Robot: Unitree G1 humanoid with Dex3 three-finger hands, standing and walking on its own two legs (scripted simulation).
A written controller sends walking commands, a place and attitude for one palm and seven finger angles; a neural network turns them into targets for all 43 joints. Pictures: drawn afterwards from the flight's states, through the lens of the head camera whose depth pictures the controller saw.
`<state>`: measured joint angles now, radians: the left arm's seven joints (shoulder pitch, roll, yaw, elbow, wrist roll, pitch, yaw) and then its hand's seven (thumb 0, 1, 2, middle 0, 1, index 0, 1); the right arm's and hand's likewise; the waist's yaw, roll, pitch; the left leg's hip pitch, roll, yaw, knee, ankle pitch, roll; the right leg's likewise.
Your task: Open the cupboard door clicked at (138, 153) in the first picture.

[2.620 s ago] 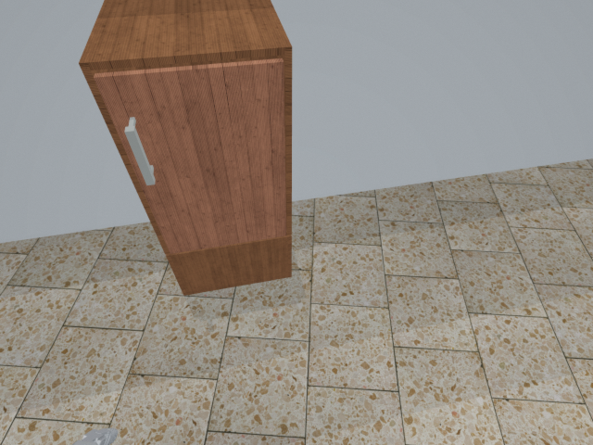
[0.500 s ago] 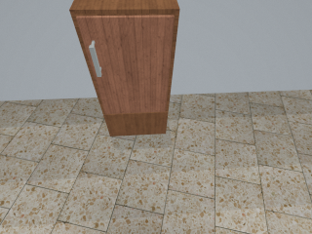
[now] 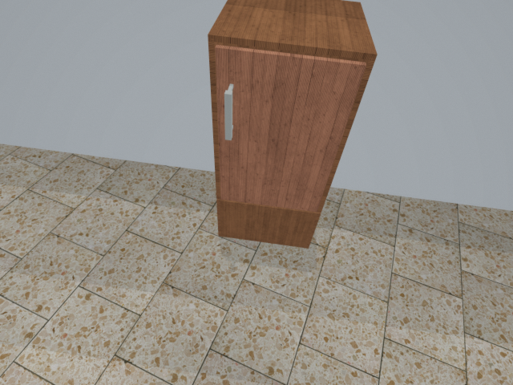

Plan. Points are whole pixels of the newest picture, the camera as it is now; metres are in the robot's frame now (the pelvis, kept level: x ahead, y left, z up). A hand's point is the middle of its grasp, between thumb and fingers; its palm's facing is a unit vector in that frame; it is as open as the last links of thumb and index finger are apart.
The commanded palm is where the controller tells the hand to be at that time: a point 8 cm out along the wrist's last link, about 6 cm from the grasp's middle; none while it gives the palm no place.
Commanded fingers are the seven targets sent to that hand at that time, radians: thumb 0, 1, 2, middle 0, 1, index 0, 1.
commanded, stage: take the last steps up to it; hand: left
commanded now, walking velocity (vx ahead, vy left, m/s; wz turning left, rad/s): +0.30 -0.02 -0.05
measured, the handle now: (229, 112) +0.80 +0.17 -0.04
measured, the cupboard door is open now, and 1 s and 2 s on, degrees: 0 0 0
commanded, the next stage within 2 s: come to a stop and stand still in 0.50 s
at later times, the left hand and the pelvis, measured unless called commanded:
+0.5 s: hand (191, 322) +0.25 +0.15 -0.16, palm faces +0.01 -0.98 -0.20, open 7.4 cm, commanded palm none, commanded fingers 0.00 0.90 0.90 -0.20 -0.30 -0.20 -0.30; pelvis +0.16 -0.03 +0.00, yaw +0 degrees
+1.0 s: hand (179, 315) +0.27 +0.18 -0.17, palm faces +0.01 -0.98 -0.22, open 7.4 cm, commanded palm none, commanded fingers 0.00 0.90 0.90 -0.20 -0.30 -0.20 -0.30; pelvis +0.23 -0.01 +0.01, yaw -3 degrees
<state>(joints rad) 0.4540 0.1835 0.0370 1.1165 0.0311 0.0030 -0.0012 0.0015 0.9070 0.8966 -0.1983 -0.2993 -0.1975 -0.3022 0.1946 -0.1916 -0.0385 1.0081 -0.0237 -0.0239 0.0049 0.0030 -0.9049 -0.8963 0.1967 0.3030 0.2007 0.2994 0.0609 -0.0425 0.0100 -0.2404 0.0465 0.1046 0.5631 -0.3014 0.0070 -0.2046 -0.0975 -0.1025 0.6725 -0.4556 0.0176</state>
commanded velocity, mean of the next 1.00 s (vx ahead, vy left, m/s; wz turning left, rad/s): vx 0.04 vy -0.04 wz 0.00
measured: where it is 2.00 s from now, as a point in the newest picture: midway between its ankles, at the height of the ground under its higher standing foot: outside the picture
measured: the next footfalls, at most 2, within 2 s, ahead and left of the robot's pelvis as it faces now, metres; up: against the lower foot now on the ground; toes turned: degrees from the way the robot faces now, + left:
right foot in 0.38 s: +0.25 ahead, -0.13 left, +0.00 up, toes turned -9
left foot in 0.70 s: +0.33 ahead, +0.11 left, +0.00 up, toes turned +6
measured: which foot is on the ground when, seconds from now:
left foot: down 0.00-0.38, up 0.40-0.68, down 0.70-1.00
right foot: up 0.00-0.36, down 0.38-0.76, up 0.78-1.00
